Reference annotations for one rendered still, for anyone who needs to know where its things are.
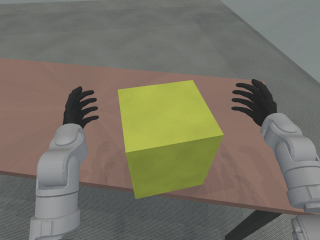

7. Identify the left robot forearm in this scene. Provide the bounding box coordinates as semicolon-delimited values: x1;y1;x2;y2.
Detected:
28;123;89;240

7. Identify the carton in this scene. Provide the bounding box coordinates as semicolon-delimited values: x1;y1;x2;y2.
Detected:
118;80;224;199

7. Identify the robot right upper arm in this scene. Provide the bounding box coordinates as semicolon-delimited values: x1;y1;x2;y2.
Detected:
291;214;320;240

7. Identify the robot left hand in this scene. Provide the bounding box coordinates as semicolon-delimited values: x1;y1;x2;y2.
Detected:
62;86;99;129

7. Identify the table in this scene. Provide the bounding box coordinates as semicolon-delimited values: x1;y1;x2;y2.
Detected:
0;58;317;240

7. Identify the robot right hand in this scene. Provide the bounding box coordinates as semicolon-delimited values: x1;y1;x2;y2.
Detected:
231;79;277;127

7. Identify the right robot forearm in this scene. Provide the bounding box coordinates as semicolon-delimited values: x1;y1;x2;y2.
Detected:
260;113;320;213

